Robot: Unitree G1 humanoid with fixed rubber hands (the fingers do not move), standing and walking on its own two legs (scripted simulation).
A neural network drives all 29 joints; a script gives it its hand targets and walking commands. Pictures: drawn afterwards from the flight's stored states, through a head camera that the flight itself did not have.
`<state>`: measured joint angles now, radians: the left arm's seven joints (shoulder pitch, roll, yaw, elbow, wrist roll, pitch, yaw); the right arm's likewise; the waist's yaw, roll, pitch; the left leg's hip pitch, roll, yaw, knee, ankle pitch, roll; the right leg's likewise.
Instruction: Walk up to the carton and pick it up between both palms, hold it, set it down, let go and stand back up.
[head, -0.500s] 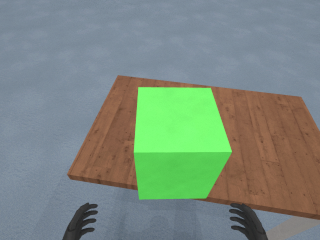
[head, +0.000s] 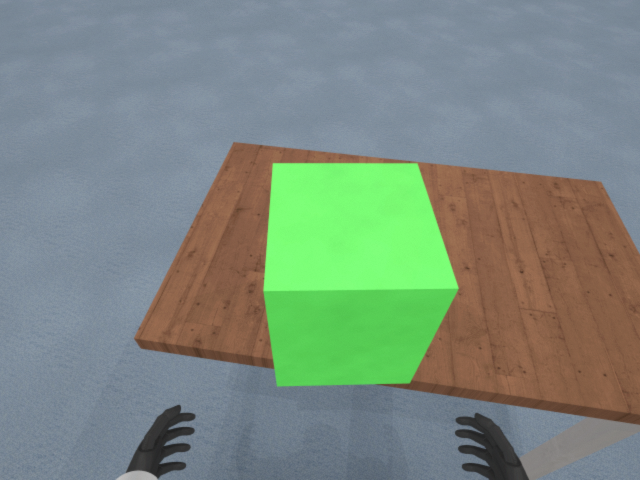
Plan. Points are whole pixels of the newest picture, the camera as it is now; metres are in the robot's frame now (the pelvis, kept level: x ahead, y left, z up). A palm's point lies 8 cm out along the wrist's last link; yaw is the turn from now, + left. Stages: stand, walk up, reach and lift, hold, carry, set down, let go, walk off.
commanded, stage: let go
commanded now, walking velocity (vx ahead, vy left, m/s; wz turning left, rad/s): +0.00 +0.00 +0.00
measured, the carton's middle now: (344, 278) +0.39 -0.02 +0.02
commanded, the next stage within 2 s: stand in 0.28 s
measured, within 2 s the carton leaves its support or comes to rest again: neither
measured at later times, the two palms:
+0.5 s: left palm out of the picture +0.13 +0.25 -0.09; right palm out of the picture +0.14 -0.26 -0.09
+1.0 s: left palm out of the picture +0.04 +0.27 -0.12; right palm out of the picture +0.04 -0.25 -0.11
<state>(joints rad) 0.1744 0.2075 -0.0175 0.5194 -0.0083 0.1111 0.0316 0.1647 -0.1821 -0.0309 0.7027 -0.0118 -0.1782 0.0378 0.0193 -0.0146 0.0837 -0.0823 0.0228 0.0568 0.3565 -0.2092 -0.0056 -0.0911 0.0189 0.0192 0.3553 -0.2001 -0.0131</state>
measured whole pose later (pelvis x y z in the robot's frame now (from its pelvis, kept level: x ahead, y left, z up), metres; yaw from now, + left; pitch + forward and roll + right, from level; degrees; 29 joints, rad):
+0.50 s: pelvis +0.01 -0.01 -0.01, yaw +1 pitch -2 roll -1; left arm 0.26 0.25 0.03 0.63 0.01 -0.02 0.00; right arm 0.26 -0.26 -0.03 0.69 0.00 -0.06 -0.01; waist 0.01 -0.01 0.00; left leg -0.15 0.04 0.03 0.46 -0.27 -0.01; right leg -0.14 0.03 -0.01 0.43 -0.26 -0.02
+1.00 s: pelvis -0.03 +0.01 -0.01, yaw +2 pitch -3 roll +0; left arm 0.36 0.27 0.00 0.70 0.01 -0.02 0.00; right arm 0.38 -0.27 -0.01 0.72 -0.01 -0.03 0.00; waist 0.00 -0.01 0.02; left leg -0.21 0.00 0.02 0.49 -0.23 0.02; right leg -0.20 -0.01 -0.01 0.47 -0.23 0.01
